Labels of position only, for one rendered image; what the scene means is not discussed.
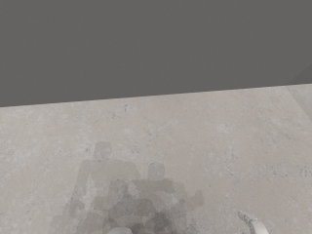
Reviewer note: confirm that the robot right hand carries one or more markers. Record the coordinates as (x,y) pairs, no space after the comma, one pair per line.
(256,227)

